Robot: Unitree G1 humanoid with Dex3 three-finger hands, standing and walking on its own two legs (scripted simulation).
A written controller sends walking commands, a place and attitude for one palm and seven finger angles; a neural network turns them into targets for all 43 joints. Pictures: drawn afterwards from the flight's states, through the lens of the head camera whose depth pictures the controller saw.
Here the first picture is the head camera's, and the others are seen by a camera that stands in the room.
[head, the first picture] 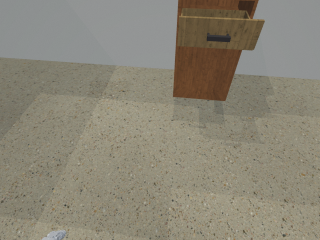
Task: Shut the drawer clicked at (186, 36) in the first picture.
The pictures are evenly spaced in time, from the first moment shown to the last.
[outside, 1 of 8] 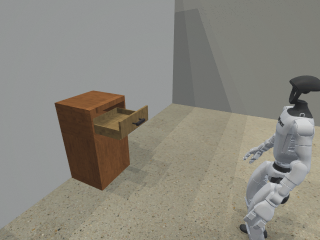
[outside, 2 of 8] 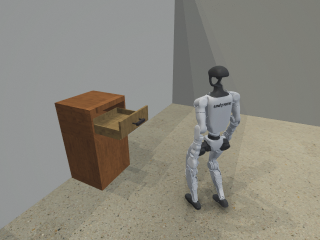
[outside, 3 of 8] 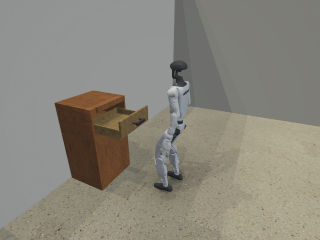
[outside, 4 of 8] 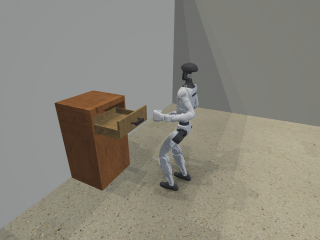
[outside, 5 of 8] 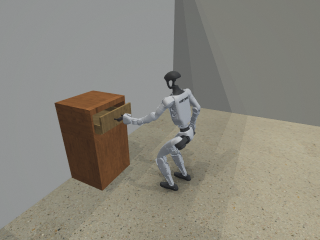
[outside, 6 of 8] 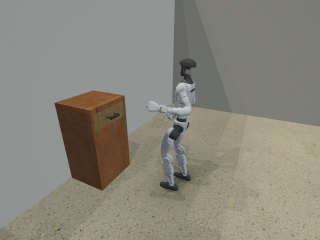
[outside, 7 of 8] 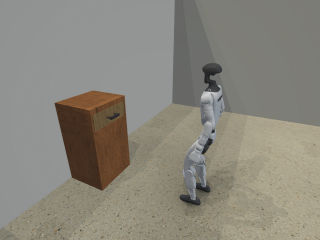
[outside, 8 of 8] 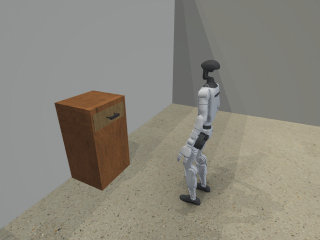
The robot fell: no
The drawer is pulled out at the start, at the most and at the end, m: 0.30 0.30 0.00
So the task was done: yes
